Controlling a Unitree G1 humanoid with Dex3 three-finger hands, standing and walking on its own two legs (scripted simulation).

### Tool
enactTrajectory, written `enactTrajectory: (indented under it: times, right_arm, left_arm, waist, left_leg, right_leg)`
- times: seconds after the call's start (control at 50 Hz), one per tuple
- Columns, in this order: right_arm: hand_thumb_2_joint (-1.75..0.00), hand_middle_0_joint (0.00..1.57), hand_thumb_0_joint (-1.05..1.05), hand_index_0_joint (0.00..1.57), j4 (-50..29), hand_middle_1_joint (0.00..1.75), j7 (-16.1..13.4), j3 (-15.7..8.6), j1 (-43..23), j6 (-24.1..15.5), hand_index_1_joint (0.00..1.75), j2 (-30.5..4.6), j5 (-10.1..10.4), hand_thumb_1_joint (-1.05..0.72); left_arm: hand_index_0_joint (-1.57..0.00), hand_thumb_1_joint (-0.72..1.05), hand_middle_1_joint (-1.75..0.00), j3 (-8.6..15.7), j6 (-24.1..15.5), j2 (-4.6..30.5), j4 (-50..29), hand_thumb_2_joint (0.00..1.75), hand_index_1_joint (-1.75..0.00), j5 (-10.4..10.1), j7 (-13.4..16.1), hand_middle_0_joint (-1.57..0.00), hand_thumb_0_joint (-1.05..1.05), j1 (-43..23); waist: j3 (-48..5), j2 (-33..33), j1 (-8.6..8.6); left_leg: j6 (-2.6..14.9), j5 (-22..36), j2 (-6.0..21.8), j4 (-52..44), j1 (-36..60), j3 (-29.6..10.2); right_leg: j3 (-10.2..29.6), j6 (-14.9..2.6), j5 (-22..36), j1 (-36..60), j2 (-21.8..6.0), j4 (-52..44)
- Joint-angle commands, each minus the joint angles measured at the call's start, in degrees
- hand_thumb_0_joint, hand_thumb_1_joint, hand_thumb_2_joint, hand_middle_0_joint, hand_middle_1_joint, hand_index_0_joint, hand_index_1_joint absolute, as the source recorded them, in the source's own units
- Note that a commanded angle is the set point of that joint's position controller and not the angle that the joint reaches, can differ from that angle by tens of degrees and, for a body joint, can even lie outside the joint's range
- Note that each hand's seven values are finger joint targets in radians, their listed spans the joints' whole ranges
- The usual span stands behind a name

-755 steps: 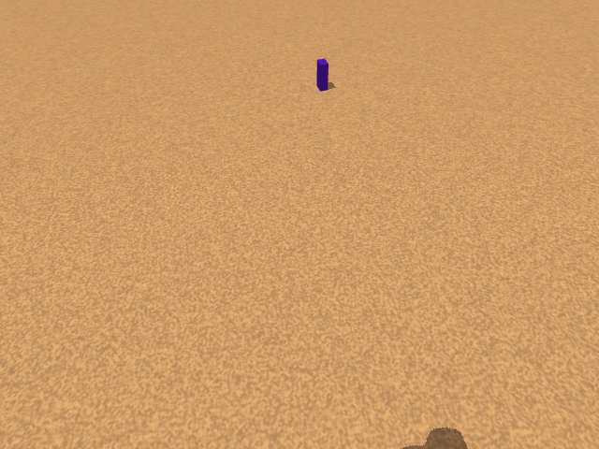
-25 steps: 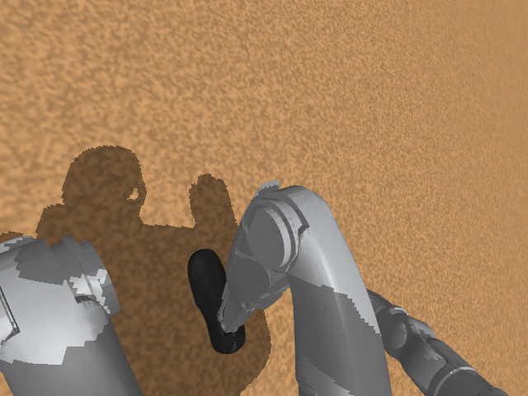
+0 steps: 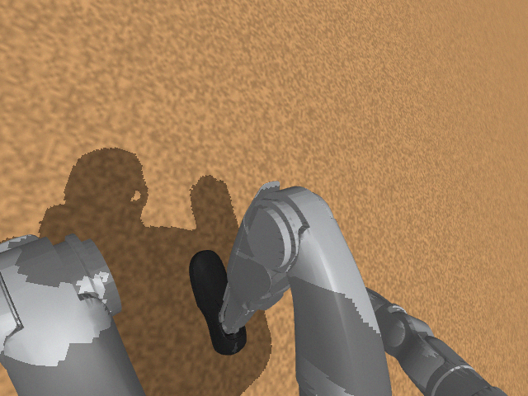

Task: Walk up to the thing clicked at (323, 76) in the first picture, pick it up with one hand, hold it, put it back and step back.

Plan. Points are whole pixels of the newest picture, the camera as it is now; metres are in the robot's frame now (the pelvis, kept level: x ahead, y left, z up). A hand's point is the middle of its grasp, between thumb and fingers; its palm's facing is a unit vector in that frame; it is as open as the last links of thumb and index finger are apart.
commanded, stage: close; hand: left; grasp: from the side
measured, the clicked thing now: out of the picture +0.45 +0.30 -0.20
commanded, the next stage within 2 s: settle in 0.04 s
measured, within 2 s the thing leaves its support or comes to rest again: leaves its support in 0.44 s
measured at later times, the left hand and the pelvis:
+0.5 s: hand out of the picture +0.43 +0.32 -0.18, palm faces +0.48 -0.88 +0.00, open 11.0 cm; pelvis +0.00 +0.00 +0.00, yaw +0 degrees
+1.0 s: hand out of the picture +0.40 +0.34 -0.06, palm faces +0.46 -0.89 -0.04, open 11.0 cm; pelvis +0.01 -0.01 +0.02, yaw +5 degrees
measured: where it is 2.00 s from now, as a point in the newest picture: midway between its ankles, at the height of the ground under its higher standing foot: (162, 359)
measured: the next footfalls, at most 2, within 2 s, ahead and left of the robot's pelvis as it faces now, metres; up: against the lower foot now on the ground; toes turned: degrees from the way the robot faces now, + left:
none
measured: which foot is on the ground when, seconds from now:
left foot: down 0.00-1.00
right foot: down 0.00-1.00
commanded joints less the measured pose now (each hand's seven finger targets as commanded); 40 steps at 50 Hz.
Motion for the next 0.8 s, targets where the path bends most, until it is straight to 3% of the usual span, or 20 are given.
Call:
enactTrajectory:
  times: [0.0,0.02,0.16,0.26,0.32,0.4,0.5,0.58,0.62,0.7,0.72,0.78]
  right_arm:
    - [-0.89,0.2,0.0,0.2,-0.3,0.3,-1.2,-6.8,2.5,0.8,0.3,-20.9,-0.4,-0.87]
    - [-0.89,0.2,0.0,0.2,-0.2,0.3,-1.2,-6.9,2.5,0.7,0.3,-20.7,-0.3,-0.86]
    - [-0.9,0.2,0.0,0.2,-0.3,0.3,-1.3,-6.7,2.4,0.7,0.3,-21.0,-0.5,-0.89]
    - [-0.9,0.2,0.0,0.2,-0.4,0.3,-1.3,-7.0,2.5,0.6,0.3,-21.5,-0.3,-0.89]
    - [-0.9,0.2,0.0,0.2,-0.1,0.3,-1.2,-7.2,3.3,0.6,0.3,-21.0,-0.3,-0.89]
    - [-0.9,0.2,0.0,0.2,0.0,0.3,-1.2,-8.4,3.8,0.7,0.3,-20.9,-0.1,-0.89]
    - [-0.9,0.2,0.0,0.2,0.2,0.3,-0.8,-10.7,5.3,0.8,0.3,-20.1,0.8,-0.89]
    - [-0.9,0.2,0.0,0.2,0.6,0.3,-0.7,-13.2,7.3,1.0,0.3,-19.7,2.0,-0.89]
    - [-0.9,0.2,0.0,0.2,0.6,0.3,-0.6,-14.5,7.8,0.9,0.3,-19.1,3.0,-0.88]
    - [-0.9,0.2,0.0,0.2,0.8,0.3,-0.6,-17.1,10.5,0.9,0.3,-18.2,4.8,-0.88]
    - [-0.89,0.2,0.0,0.2,1.0,0.3,-0.5,-17.8,11.2,0.9,0.3,-18.1,5.2,-0.88]
    - [-0.89,0.2,0.0,0.2,1.2,0.3,-0.6,-19.9,13.2,0.7,0.3,-16.9,6.8,-0.88]
  left_arm:
    - [-1.07,0.25,-1.16,0.7,-3.8,8.1,-6.1,1.09,-1.15,-0.7,0.3,-1.06,0.0,-10.3]
    - [-1.07,0.24,-1.16,0.9,-3.8,8.1,-6.0,1.09,-1.15,-0.7,0.3,-1.05,0.0,-9.4]
    - [-1.11,0.25,-1.24,1.1,-4.0,9.5,-5.5,1.16,-1.25,-0.3,-0.1,-1.11,0.0,-9.6]
    - [-1.17,0.25,-1.29,1.9,-4.2,8.8,-7.2,1.2,-1.3,-1.2,-0.2,-1.17,0.0,-10.1]
    - [-1.18,0.23,-1.31,2.7,-4.2,8.9,-9.6,1.22,-1.32,-1.8,-0.1,-1.18,0.0,-10.2]
    - [-1.21,0.23,-1.33,3.6,-3.6,10.6,-15.4,1.22,-1.34,-0.9,-0.2,-1.2,0.0,-11.4]
    - [-1.19,0.16,-1.33,3.1,-1.3,7.9,-20.3,1.22,-1.35,-1.1,-0.5,-1.19,0.0,-10.1]
    - [-1.22,0.18,-1.35,2.5,1.5,5.3,-24.6,1.22,-1.36,-1.2,-1.1,-1.21,0.0,-8.4]
    - [-1.23,0.17,-1.37,0.9,3.0,2.8,-27.4,1.25,-1.39,-1.4,-1.7,-1.23,0.0,-7.8]
    - [-1.23,0.17,-1.35,0.4,5.9,0.6,-32.7,1.21,-1.36,-2.4,-2.5,-1.22,0.0,-7.0]
    - [-1.23,0.19,-1.35,-0.5,6.9,-1.4,-32.7,1.21,-1.36,-2.5,-2.8,-1.22,0.0,-5.8]
    - [-1.22,0.17,-1.34,-0.8,9.3,-2.2,-37.6,1.2,-1.35,-2.9,-3.1,-1.21,0.0,-7.9]
  waist:
    - [-31.5,31.4,-7.59]
    - [-31.7,31.4,-7.03]
    - [-30.7,32.2,-7.39]
    - [-31.7,33.7,-7.27]
    - [-33.8,33.6,-6.68]
    - [-35.6,36.8,-5.68]
    - [-37.8,37.8,-4.1]
    - [-40.5,38.0,-2.6]
    - [-40.9,38.1,-1.99]
    - [-44.1,37.8,-0.49]
    - [-43.7,37.9,-0.27]
    - [-46.1,36.9,0.8]
  left_leg:
    - [-2.2,7.4,2.5,-20.2,20.7,4.1]
    - [-2.18,8.0,2.5,-20.2,21.1,4.3]
    - [-2.34,6.4,2.8,-20.8,20.9,3.8]
    - [-2.83,8.5,2.9,-21.1,23.0,3.2]
    - [-2.65,10.9,2.8,-20.3,23.7,4.0]
    - [-2.95,11.0,2.7,-21.0,24.8,4.6]
    - [-2.72,9.0,2.3,-21.9,24.2,5.9]
    - [-2.82,10.5,2.1,-23.0,25.2,6.7]
    - [-2.64,8.7,1.9,-23.7,24.6,7.1]
    - [-2.22,8.2,1.2,-24.5,23.5,8.3]
    - [-2.41,8.7,1.2,-25.4,24.0,8.1]
    - [-1.77,6.5,0.6,-25.9,22.1,9.5]
  right_leg:
    - [-4.4,-3.05,6.9,15.9,3.5,-8.4]
    - [-4.1,-3.08,7.4,16.2,3.4,-8.3]
    - [-4.5,-3.17,5.8,15.1,3.5,-8.1]
    - [-4.8,-3.05,7.5,15.0,3.2,-7.3]
    - [-4.3,-2.96,9.5,16.9,3.3,-7.5]
    - [-3.9,-3.22,9.3,16.3,3.0,-7.2]
    - [-2.9,-3.54,7.7,15.3,2.8,-7.6]
    - [-2.0,-3.79,8.6,14.4,2.5,-7.5]
    - [-1.5,-3.94,7.6,13.3,2.3,-7.8]
    - [-0.3,-4.22,7.2,12.5,2.0,-8.4]
    - [-0.3,-4.32,7.5,11.7,1.7,-8.1]
    - [1.0,-4.61,5.8,11.2,1.6,-9.0]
